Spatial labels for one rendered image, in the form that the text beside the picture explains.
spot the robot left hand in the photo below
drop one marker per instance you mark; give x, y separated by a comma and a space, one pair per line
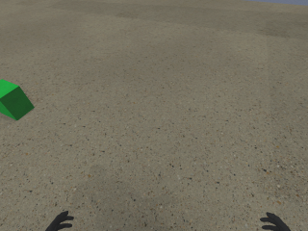
55, 224

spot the robot right hand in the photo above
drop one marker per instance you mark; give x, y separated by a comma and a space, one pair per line
272, 218

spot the carton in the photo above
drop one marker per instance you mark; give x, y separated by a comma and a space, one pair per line
13, 101

